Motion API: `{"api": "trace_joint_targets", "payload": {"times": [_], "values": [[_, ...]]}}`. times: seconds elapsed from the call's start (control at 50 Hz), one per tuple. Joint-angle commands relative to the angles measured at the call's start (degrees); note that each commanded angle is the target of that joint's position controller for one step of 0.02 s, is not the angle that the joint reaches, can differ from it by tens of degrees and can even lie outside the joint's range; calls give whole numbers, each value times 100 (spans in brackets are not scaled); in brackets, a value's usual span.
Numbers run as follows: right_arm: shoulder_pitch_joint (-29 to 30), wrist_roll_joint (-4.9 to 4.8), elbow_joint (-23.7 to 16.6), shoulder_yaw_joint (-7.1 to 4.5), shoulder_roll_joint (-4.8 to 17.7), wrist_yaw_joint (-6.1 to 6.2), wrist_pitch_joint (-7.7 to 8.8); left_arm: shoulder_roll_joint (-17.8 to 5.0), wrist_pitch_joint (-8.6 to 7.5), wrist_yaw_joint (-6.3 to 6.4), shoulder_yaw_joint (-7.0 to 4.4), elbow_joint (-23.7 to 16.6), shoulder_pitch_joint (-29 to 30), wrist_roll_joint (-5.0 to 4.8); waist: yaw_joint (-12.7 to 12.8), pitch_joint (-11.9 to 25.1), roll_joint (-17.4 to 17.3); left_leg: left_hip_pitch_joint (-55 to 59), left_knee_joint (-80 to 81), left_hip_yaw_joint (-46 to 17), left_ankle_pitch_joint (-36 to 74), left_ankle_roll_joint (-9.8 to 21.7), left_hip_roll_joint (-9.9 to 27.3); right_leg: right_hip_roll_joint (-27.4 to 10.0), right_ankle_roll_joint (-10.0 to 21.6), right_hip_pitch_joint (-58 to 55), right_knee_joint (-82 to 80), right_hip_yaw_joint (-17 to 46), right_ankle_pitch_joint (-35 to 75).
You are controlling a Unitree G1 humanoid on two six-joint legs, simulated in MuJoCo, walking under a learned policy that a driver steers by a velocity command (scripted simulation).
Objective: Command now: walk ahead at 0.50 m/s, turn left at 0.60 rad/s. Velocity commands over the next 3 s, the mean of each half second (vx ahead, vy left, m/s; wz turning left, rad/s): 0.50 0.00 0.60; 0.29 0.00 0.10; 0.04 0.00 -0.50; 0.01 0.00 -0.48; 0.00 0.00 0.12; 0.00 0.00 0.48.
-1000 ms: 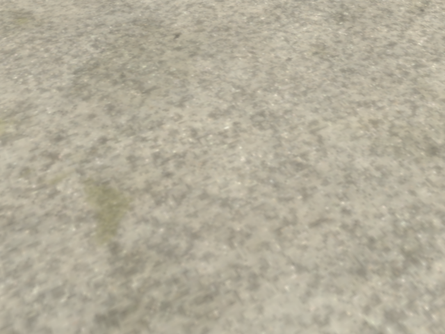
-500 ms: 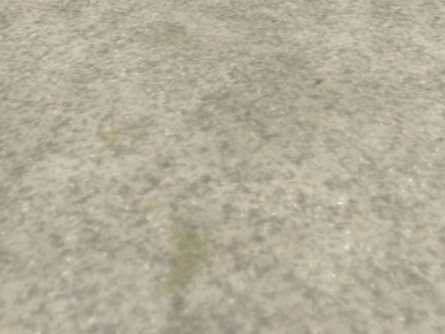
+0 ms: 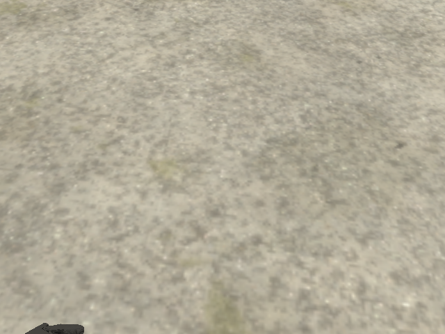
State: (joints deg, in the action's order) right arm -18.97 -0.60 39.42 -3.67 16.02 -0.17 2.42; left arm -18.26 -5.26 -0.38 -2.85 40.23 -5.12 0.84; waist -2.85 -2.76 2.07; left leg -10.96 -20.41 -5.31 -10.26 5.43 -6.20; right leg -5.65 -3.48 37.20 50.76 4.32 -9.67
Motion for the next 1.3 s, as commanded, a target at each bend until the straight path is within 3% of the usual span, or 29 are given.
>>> {"api": "trace_joint_targets", "payload": {"times": [0.02, 0.12, 0.2, 0.22, 0.24, 0.26, 0.28, 0.32, 0.38, 0.42, 0.56, 0.64, 0.68, 0.7, 0.72, 0.74, 0.76, 0.78, 0.8, 0.84, 0.88, 0.92, 1.04, 1.18, 1.2, 1.22, 1.24, 1.26, 1.3], "values": [[217, -36, -360, -289, 1036, 110, 82, -229, -36, -28, -31, -392, 392, -9, 51, 202, -569, -476, 712, -961, 844, 851, 1091, 297, -106, -584, -1172, -156, 1143], [-195, -104, -110, -291, 1005, 138, 24, -441, -123, -126, -100, -572, 857, -120, -94, 173, -683, -46, 192, -1574, 226, 662, 1303, 507, 51, -985, -2102, 68, 1288], [-84, -64, -119, -228, 768, 136, -42, -711, -207, -85, -289, -357, -158, -88, 469, 575, -872, 72, -974, -1773, 731, 332, 1073, 482, 489, -2448, -2508, -51, 599], [-115, 9, -206, -99, 425, 112, -27, -987, -229, -39, -372, -293, -964, 8, 805, 1338, -353, -530, -2475, -1352, 179, 115, 729, -378, 844, -3869, -2398, 737, 371], [-875, -161, -351, 1, 131, 115, 14, -1439, -151, -48, -491, -95, -1539, 68, 541, 2135, 1534, -2516, -4376, -533, -2194, -315, -64, -1689, 1782, -5737, -2956, 3367, -1026], [-860, -198, -235, -80, 689, 135, 26, -962, -123, -90, -395, -138, -1494, -87, 618, 1856, 1244, -3293, -5232, -633, -2291, -408, 381, -1865, 1777, -5641, -3322, 4177, -2380], [-241, -166, -274, -179, 1024, 133, -1, -619, -89, -59, -303, -195, -1257, -102, 771, 1119, 668, -3492, -5464, -553, -1757, -456, 587, -1629, 1533, -4980, -3427, 3325, -2322], [325, -41, -404, -203, 943, 128, -25, -411, -26, -28, -221, -168, -810, -22, 611, 377, 203, -3214, -5138, -325, -1077, -503, 932, -1181, 1347, -3768, -3589, 1977, -871], [278, -122, -425, -170, 581, 58, -104, -278, -81, -1, -190, -46, -719, -38, 410, 212, 480, -2786, -4659, -139, -793, -498, 1184, -872, 1309, -3167, -3968, 905, 24], [489, -86, -534, -127, 440, 44, -145, -426, -119, 2, -246, 68, -787, -74, 413, 117, 349, -2963, -4273, -87, -586, -546, 1255, -952, 1421, -3143, -4145, 534, 461], [1453, -74, -749, -25, 271, -171, -52, -761, -20, 56, -336, 322, -974, -107, 694, -55, 143, -2706, -2283, 388, 1099, -503, 1183, -835, 1236, -3441, -4246, -861, 1362], [1890, -33, -973, -25, 263, -269, -31, -920, 116, 47, -363, 550, -1277, -236, 690, -233, 108, -2250, -1504, 625, 674, -262, 912, -1001, 1139, -3783, -3871, -1100, 2682], [1312, 78, -851, -153, 501, -262, 13, -1071, 176, 59, -371, 628, -1248, -314, 235, 225, 283, -1192, -1104, 805, 477, -21, 510, -936, 1002, -3919, -2931, -1150, 4491], [520, 110, -590, -276, 730, -220, 26, -1014, 189, 62, -325, 649, -1172, -333, -233, 656, 185, 11, -607, 853, 1226, 147, 365, -721, 824, -3611, -2025, -1296, 4615], [-113, 178, -408, -378, 1115, -107, -6, -750, 143, 51, -204, 594, -1259, -205, -479, 1205, -120, 1551, -797, 300, 3031, 334, 951, -391, 542, -2601, -798, -1313, 3172], [-205, 358, -431, -331, 1530, -1, -27, -9, 82, -56, 81, 459, -1902, 17, -23, 2233, -1607, 3657, -1238, -2056, 5528, 1435, 3018, 510, 90, -567, 1543, -1057, -2554], [-328, 299, -529, -279, 1254, -5, -40, -478, 70, -54, -8, 750, -1998, -193, -362, 3304, -1121, 3482, -1047, -2568, 5636, 1814, 3335, 653, 52, -663, 2470, 335, -3250], [-65, 214, -431, -226, 1063, -41, -35, -828, 99, -58, -130, 619, -1453, -399, -365, 2591, -908, 2897, -853, -1607, 5321, 1570, 2955, 374, 83, -279, 2483, 348, -2968], [332, 117, -336, -166, 878, -58, 9, -693, 132, -12, -100, 522, -1142, -374, -142, 1764, -753, 2140, -613, -1065, 4598, 1221, 2590, 142, 87, -49, 2015, 114, -2587], [924, 115, -251, -61, 510, -64, 64, -577, 335, 93, -136, 680, -1259, -229, 282, 1077, -684, 690, -46, -409, 3779, 913, 2238, -84, -42, -702, 1521, 3, -1925], [1323, 250, -180, -60, 463, -63, 142, -359, 550, 168, -136, 794, -1625, -202, 580, 979, -771, -243, 363, 93, 3471, 925, 2159, -3, -188, -1480, 1309, -143, -1462], [1550, 265, -101, -116, 615, -2, 171, -348, 666, 235, -168, 654, -1474, -166, 624, 799, -844, -479, 569, 372, 3059, 957, 2188, 16, -227, -1418, 973, -226, -1207], [1473, 193, 191, -185, 780, 211, -19, -336, 801, 128, -185, 199, -647, -146, 339, 549, -732, -170, 814, 693, 1188, 897, 2361, -122, -56, -1172, -53, -354, -564], [1445, -67, 396, -294, 1029, 186, -242, -368, 873, -82, -262, -92, -561, -150, 431, 592, -727, 482, -264, 962, 1640, 441, 2495, 242, 360, -1778, -1770, -913, -520], [1215, -99, 513, -286, 931, 182, -255, -494, 859, -65, -315, -73, -696, -119, 466, 627, -562, 346, -716, 1153, 1310, 126, 2260, 351, 529, -2205, -2348, -819, 177], [968, 25, 569, -246, 726, 168, -250, -991, 837, 18, -465, -81, -891, -112, 392, 716, 360, -269, -1836, 1597, 453, -362, 1742, -149, 845, -2908, -2788, 78, 2103], [1287, 289, 280, -150, 477, 148, -226, -1602, 804, 107, -576, -184, -1009, -53, 373, 685, 1901, -2160, -3461, 1704, -2523, -966, 755, -1477, 1909, -3834, -2743, 2046, 4430], [1702, 232, 173, -185, 632, 160, -223, -1365, 668, 38, -500, -192, -1252, 84, 759, 1262, 1191, -2525, -4518, 593, -3119, -996, 521, -1721, 2566, -3874, -2887, 2417, 4106], [1694, 12, 260, -242, 725, 190, -254, -1115, 492, 53, -459, -239, -728, -50, 480, 979, 470, -2837, -4725, 212, -2215, -854, 747, -1131, 2036, -3723, -2921, 1564, 3151]]}}
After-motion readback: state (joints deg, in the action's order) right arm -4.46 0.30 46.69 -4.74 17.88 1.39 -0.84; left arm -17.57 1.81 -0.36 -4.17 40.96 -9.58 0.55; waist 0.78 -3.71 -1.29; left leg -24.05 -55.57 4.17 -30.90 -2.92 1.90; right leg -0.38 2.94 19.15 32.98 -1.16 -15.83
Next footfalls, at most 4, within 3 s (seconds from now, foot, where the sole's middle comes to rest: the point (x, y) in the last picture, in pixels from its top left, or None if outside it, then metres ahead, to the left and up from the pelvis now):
0.22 right None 0.31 -0.14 -0.78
0.72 left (142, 323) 0.50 0.21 -0.78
1.22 right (220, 297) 0.57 -0.02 -0.78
1.66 left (150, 297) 0.57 0.19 -0.78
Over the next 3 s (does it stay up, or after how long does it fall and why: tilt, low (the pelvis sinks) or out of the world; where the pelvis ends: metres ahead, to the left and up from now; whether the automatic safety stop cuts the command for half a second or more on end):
stays up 0.53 0.09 -0.01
